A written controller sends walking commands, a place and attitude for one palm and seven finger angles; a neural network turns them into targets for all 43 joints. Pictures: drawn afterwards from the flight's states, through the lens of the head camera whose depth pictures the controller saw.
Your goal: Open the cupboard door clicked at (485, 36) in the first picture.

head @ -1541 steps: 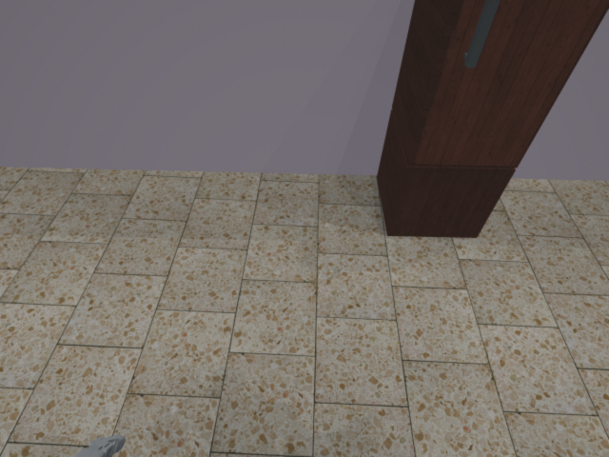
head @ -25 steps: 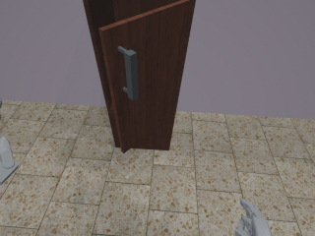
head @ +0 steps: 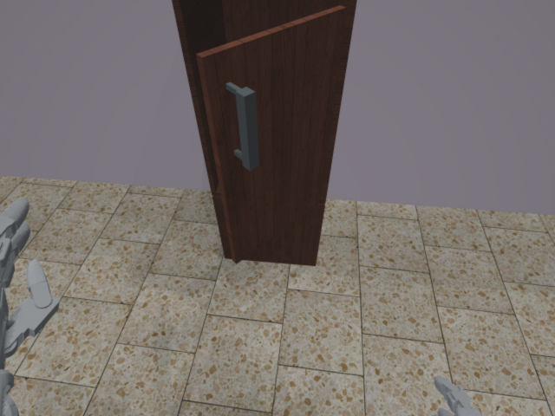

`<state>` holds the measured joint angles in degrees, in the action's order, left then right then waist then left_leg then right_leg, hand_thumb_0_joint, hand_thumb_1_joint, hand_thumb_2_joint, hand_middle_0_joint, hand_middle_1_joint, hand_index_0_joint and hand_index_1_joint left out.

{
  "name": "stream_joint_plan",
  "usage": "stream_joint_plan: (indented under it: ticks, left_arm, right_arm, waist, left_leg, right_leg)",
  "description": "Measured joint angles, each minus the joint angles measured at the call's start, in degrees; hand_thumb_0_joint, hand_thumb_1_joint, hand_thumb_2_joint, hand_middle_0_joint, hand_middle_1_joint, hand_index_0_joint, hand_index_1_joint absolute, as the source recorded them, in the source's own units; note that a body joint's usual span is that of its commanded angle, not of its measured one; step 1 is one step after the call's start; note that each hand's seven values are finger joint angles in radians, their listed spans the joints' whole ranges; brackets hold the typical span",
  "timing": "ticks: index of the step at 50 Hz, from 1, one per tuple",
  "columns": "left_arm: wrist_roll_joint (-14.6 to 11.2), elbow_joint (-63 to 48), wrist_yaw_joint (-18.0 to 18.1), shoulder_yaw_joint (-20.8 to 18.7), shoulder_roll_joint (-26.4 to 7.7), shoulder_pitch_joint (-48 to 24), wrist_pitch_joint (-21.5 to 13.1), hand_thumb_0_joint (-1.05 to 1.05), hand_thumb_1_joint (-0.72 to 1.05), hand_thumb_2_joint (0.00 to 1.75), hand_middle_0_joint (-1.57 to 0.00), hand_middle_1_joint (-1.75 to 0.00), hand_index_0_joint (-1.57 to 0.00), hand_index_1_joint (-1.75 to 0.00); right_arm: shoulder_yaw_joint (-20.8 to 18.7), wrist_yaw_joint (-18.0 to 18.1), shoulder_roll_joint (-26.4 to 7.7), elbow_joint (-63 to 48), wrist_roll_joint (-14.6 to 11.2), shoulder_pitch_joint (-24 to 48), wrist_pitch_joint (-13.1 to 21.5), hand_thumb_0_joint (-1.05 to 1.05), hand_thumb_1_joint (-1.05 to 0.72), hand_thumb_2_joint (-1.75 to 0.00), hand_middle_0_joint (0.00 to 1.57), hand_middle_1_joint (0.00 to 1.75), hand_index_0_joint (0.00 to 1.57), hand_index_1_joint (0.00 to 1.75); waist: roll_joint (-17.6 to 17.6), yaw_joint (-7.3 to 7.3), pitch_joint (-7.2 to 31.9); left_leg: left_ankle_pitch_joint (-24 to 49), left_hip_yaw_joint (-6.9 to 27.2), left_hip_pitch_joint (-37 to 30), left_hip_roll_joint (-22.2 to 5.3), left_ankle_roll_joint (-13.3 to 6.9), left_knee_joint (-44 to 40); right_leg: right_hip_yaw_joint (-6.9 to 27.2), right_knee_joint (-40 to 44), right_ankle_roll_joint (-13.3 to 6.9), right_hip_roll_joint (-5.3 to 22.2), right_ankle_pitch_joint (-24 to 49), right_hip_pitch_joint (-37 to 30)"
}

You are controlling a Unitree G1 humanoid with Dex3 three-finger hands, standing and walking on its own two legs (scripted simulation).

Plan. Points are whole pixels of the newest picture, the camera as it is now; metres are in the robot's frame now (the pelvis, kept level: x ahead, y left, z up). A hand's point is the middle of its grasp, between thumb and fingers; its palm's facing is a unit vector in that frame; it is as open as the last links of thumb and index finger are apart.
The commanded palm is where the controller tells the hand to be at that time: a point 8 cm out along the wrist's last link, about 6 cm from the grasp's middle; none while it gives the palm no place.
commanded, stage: stop stepping back and stand still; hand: left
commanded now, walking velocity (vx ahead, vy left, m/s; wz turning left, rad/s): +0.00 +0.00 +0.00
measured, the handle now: (241, 127) +0.59 +0.10 +0.11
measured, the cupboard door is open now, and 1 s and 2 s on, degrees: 48 48 48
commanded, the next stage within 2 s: let the arm hang, fingers relaxed in 0.56 s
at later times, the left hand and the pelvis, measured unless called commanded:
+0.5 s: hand (8, 315) +0.19 +0.29 +0.15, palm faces +0.38 -0.80 -0.46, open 7.4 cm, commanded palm +0.13 +0.33 +0.18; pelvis -0.02 +0.03 +0.00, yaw -1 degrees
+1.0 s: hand out of the picture -0.01 +0.21 -0.17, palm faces -0.01 -0.98 -0.19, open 7.1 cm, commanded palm none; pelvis -0.05 +0.03 +0.00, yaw +1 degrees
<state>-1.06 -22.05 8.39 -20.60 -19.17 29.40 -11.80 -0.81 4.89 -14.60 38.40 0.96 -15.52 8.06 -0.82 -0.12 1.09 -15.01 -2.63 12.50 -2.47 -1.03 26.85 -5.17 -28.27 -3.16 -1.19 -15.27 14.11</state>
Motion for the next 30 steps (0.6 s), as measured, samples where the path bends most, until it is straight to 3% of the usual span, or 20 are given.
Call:
stream_joint_plan:
  ticks: [3, 9, 14, 21, 30]
  left_arm:
    - [-0.15, -3.24, 0.0, -0.63, -1.77, 0.74, 0.11, 0.02, 0.89, 0.9, -0.22, -0.3, -0.21, -0.3]
    - [-0.71, -4.57, -0.24, -3.74, -5.3, 1.75, -1.36, 0.02, 0.89, 0.9, -0.22, -0.3, -0.21, -0.3]
    - [-1.33, -1.99, -0.78, -3.54, -4.35, 1.49, -1.25, 0.01, 0.89, 0.9, -0.22, -0.3, -0.21, -0.3]
    - [-1.05, -1.28, -1.24, -1.64, -2.2, 1.9, 0.59, 0.02, 0.89, 0.9, -0.22, -0.3, -0.21, -0.3]
    - [-0.79, -3.25, -0.65, -2.26, -2.86, 1.38, -0.01, 0.02, 0.89, 0.9, -0.22, -0.3, -0.21, -0.3]
  right_arm:
    - [0.12, -0.3, 1.1, -0.98, -0.19, 1.81, -0.12, 0.01, -0.9, -0.9, 0.2, 0.3, 0.2, 0.3]
    - [1.11, -1.22, 2.49, -3.68, -0.71, 4.63, -0.03, 0.01, -0.9, -0.9, 0.2, 0.3, 0.2, 0.3]
    - [1.68, -1.66, 2.89, -4.06, -0.96, 5.44, -0.8, 0.01, -0.9, -0.9, 0.2, 0.3, 0.2, 0.3]
    - [1.92, -1.29, 2.75, -3.63, -0.54, 3.78, -1.32, 0.01, -0.9, -0.9, 0.2, 0.3, 0.2, 0.3]
    - [1.76, -0.95, 2.58, -3.12, -0.25, 2.77, -0.86, 0.01, -0.9, -0.9, 0.2, 0.3, 0.2, 0.3]
  waist:
    - [1.81, 0.2, -1.69]
    - [0.87, -0.55, -2.14]
    - [-0.14, -0.63, -1.8]
    - [0.48, 0.34, -2.47]
    - [0.79, 0.35, -3.28]
  left_leg:
    - [-0.6, -1.02, -0.74, 0.73, 1.97, 0.79]
    - [-1.58, -1.84, -0.52, 0.5, 1.48, 2.12]
    - [-0.83, -2.16, -0.4, 0.77, 0.83, 1.29]
    - [0.95, -2.26, -0.5, 1.63, -0.04, -0.84]
    - [2.15, -1.94, -0.44, 2.11, -0.57, -1.64]
  right_leg:
    - [1.1, -2.04, 0.43, 0.87, -1.0, 0.12]
    - [1.93, -1.54, 1.17, 0.65, -0.39, -0.19]
    - [2.25, 0.29, 1.82, 0.85, 1.05, -0.45]
    - [2.35, 2.65, 2.64, 1.57, 3.02, -0.75]
    - [2.02, 4.38, 3.11, 2.0, 4.58, -1.31]
